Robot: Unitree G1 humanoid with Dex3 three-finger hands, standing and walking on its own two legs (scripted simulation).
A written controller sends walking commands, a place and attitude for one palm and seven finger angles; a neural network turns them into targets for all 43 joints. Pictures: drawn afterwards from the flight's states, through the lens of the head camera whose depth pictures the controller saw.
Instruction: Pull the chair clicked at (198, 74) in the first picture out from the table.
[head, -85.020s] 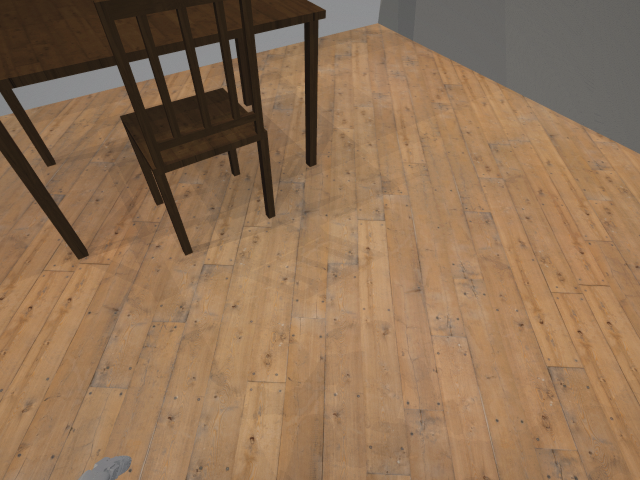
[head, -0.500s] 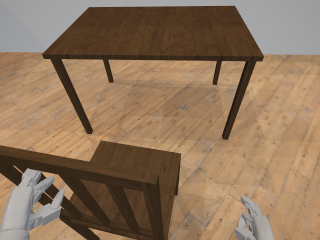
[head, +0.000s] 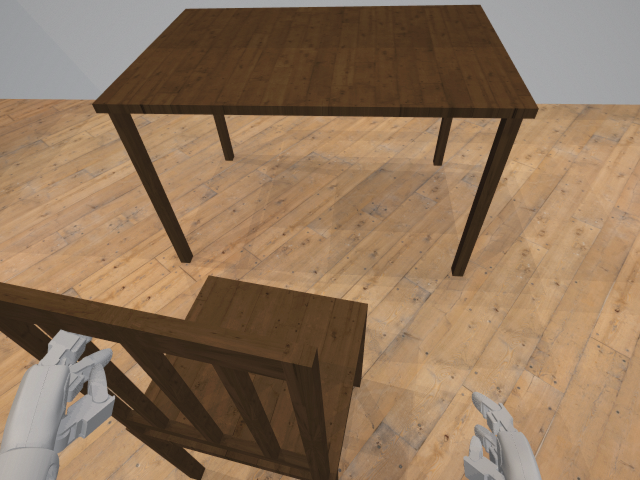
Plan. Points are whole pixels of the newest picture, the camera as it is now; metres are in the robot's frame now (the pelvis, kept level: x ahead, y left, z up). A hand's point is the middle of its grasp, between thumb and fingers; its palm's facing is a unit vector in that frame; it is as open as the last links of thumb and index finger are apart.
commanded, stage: step back with the hand held close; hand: left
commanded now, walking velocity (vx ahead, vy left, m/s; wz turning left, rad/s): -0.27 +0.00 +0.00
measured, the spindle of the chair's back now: (184, 399) +0.22 +0.23 -0.06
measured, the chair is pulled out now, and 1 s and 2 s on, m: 0.58 0.64 0.64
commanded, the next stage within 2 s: stop stepping back and stand still in 1.30 s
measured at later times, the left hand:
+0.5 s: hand (86, 468) +0.10 +0.24 +0.08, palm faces +0.06 -0.84 -0.54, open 7.0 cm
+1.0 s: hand out of the picture +0.04 +0.25 +0.15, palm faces +0.31 -0.70 -0.65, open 6.5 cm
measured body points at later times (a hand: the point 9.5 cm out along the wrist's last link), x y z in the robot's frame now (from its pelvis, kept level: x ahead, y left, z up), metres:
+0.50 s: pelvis -0.08 +0.00 +0.00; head -0.02 +0.01 +0.44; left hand +0.09 +0.28 +0.11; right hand +0.11 -0.24 -0.09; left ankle -0.04 +0.15 -0.74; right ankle -0.01 -0.12 -0.74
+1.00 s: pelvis -0.14 -0.02 -0.02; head -0.07 +0.01 +0.42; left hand +0.02 +0.28 +0.19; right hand +0.02 -0.24 -0.12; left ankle -0.04 +0.15 -0.73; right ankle -0.07 -0.13 -0.74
